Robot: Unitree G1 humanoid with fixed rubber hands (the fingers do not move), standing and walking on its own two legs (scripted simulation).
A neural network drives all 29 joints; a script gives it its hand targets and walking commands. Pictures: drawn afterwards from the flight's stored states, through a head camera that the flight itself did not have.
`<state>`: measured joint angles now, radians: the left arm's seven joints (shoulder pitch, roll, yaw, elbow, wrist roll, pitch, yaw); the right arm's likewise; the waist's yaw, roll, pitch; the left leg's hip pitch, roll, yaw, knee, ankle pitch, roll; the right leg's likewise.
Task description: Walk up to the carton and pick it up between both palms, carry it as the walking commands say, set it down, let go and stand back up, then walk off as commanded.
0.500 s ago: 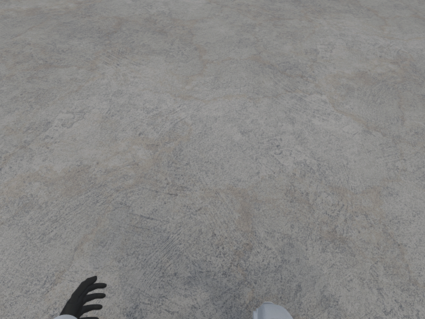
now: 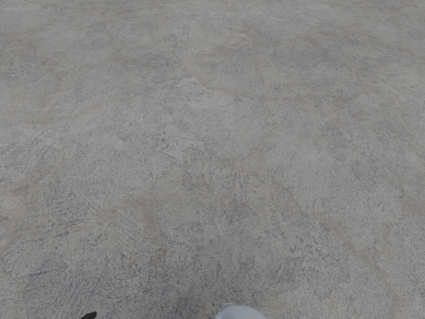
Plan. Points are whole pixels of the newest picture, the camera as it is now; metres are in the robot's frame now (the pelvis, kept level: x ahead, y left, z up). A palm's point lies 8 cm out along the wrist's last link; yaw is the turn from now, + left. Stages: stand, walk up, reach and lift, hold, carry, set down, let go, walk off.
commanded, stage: walk off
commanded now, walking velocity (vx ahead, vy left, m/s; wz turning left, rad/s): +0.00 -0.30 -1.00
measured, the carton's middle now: out of the picture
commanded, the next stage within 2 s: stand in 1.06 s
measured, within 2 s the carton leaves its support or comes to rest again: neither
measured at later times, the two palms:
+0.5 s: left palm (207, 299) +0.18 +0.02 -0.11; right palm out of the picture -0.06 -0.49 -0.13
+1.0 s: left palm (355, 294) +0.20 -0.29 -0.11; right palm out of the picture -0.38 -0.49 -0.11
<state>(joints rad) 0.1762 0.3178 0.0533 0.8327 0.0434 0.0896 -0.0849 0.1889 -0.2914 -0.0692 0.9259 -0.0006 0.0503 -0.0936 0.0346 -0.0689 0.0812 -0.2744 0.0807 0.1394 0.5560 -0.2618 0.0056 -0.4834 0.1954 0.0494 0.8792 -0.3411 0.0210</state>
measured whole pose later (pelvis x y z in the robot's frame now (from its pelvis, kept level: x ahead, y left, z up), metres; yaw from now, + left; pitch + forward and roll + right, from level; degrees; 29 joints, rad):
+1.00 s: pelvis -0.12 -0.31 -0.01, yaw -58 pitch -1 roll -1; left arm 0.05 0.33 0.06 0.80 0.01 0.07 -0.08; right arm 0.28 -0.35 -0.11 0.98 -0.01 0.03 -0.03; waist 0.00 -0.01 0.10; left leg -0.17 0.38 0.30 0.56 -0.28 -0.18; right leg -0.40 -0.11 -0.06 0.72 -0.32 0.08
